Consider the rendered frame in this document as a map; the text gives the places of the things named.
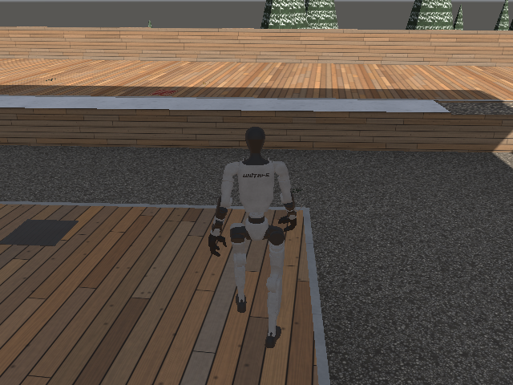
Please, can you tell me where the robot left hand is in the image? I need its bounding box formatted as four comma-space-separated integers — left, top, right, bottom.
208, 234, 227, 257

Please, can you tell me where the robot right upper arm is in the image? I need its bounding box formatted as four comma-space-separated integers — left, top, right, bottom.
273, 161, 293, 204

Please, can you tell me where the robot left upper arm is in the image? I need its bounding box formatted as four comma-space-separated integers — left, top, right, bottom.
220, 162, 239, 208

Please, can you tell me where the robot right foot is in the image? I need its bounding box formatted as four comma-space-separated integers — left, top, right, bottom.
265, 326, 281, 348

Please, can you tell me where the left robot forearm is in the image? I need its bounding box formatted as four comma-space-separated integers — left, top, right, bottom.
210, 196, 228, 237

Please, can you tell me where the right robot forearm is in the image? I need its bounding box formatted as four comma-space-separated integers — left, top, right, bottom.
284, 192, 297, 220

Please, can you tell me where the robot right hand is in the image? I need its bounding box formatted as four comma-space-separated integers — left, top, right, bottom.
278, 215, 297, 232

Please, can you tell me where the humanoid robot head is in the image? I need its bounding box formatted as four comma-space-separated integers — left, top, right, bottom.
242, 127, 269, 165

